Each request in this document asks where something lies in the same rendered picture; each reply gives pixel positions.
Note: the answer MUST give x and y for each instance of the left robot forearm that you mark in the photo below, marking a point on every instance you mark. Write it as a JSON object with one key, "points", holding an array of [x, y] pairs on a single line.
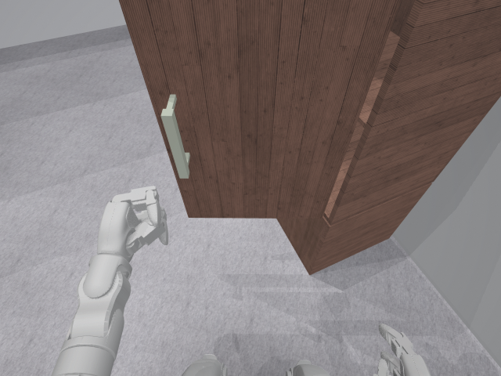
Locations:
{"points": [[91, 345]]}

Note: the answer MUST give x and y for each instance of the robot left hand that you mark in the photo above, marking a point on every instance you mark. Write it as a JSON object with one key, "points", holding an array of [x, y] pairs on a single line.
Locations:
{"points": [[119, 222]]}

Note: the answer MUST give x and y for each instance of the robot right hand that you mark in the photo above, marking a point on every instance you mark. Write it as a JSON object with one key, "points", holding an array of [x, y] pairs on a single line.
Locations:
{"points": [[410, 363]]}

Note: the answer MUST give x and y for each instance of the left robot thigh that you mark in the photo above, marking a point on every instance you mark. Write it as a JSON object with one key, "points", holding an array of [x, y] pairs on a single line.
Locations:
{"points": [[206, 367]]}

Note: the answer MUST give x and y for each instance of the handle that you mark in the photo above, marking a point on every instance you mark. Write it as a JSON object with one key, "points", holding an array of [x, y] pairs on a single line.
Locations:
{"points": [[171, 128]]}

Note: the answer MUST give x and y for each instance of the cupboard door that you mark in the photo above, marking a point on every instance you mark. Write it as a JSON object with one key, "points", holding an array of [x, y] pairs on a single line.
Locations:
{"points": [[268, 95]]}

